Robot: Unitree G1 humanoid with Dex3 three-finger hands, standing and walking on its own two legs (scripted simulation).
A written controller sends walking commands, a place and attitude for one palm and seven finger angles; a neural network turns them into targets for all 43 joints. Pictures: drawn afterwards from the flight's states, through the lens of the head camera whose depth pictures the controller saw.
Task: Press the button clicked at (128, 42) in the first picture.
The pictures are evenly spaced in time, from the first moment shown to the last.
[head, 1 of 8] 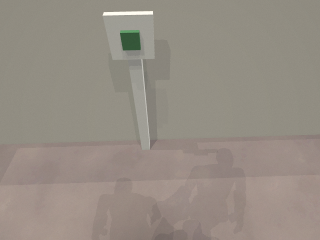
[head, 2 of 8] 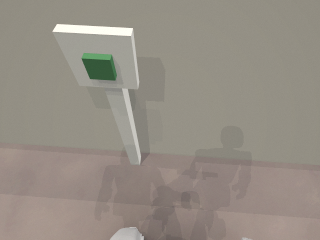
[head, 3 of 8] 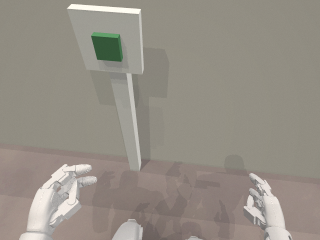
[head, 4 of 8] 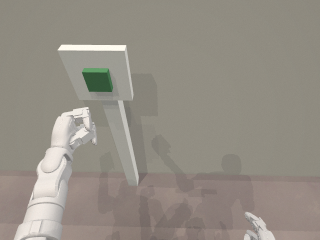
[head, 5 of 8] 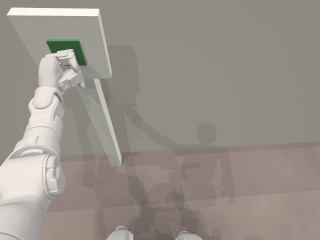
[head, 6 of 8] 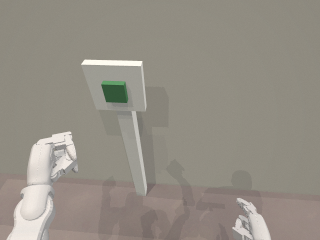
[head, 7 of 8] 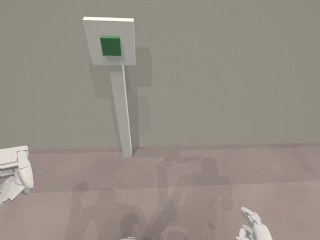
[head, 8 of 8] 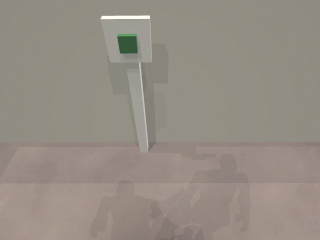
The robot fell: no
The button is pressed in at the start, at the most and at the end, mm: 0 14 0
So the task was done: yes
